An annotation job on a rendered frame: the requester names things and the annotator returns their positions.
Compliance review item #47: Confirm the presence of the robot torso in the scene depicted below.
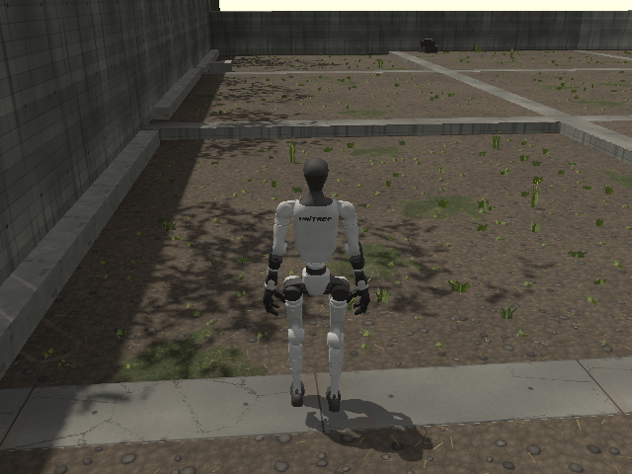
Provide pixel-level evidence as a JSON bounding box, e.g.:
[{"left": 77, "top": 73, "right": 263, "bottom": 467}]
[{"left": 293, "top": 196, "right": 340, "bottom": 296}]

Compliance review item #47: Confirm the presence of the robot right forearm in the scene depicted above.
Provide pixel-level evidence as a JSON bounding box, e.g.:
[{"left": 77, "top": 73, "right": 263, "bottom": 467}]
[{"left": 350, "top": 241, "right": 368, "bottom": 290}]

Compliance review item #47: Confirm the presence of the left robot hand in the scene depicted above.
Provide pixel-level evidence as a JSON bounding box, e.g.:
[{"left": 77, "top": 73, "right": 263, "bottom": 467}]
[{"left": 263, "top": 288, "right": 286, "bottom": 316}]

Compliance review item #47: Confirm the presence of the robot right upper arm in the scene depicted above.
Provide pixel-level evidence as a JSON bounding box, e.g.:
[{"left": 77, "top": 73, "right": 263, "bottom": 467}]
[{"left": 337, "top": 200, "right": 360, "bottom": 257}]

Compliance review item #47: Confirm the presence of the robot left forearm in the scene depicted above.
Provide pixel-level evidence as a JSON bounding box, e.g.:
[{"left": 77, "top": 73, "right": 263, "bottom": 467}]
[{"left": 265, "top": 241, "right": 282, "bottom": 290}]

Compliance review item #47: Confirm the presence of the robot left shin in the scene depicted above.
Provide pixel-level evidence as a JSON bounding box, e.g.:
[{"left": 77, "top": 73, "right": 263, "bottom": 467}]
[{"left": 288, "top": 328, "right": 303, "bottom": 394}]

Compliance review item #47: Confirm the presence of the right robot hand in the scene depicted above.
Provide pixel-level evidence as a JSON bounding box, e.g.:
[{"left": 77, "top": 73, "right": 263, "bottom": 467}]
[{"left": 347, "top": 288, "right": 370, "bottom": 315}]

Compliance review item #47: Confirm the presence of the robot left upper arm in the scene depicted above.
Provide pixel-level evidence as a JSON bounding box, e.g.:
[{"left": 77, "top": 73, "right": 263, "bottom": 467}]
[{"left": 272, "top": 200, "right": 295, "bottom": 256}]

